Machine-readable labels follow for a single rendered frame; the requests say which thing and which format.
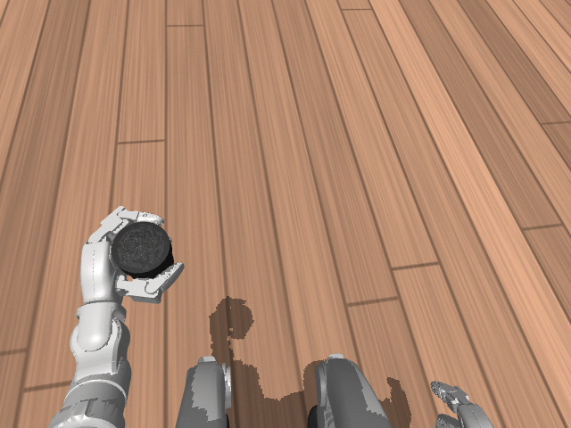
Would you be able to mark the left robot hand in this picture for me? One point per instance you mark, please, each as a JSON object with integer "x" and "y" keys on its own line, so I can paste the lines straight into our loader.
{"x": 100, "y": 276}

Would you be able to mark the right robot hand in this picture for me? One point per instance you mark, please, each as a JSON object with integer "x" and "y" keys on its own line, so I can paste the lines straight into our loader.
{"x": 469, "y": 415}

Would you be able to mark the left robot arm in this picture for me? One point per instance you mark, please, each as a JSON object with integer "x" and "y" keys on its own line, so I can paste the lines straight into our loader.
{"x": 99, "y": 389}

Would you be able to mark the cup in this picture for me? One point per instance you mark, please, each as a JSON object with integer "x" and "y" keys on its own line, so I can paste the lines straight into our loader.
{"x": 142, "y": 250}

